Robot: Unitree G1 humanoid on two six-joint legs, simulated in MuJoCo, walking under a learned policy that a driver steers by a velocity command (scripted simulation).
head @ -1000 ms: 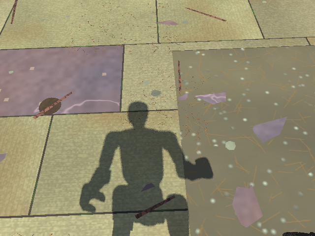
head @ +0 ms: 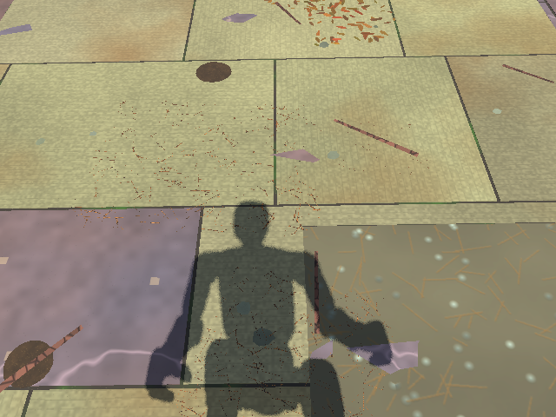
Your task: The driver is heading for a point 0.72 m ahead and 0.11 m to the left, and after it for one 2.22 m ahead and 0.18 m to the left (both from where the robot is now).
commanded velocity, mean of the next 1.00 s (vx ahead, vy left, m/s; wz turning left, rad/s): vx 0.50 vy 0.00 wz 0.09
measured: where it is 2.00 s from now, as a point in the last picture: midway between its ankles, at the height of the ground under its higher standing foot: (276, 209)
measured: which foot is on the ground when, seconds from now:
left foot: up 0.00-0.22, down 0.24-0.78, up 0.80-1.00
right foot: down 0.00-0.26, up 0.28-0.76, down 0.78-1.00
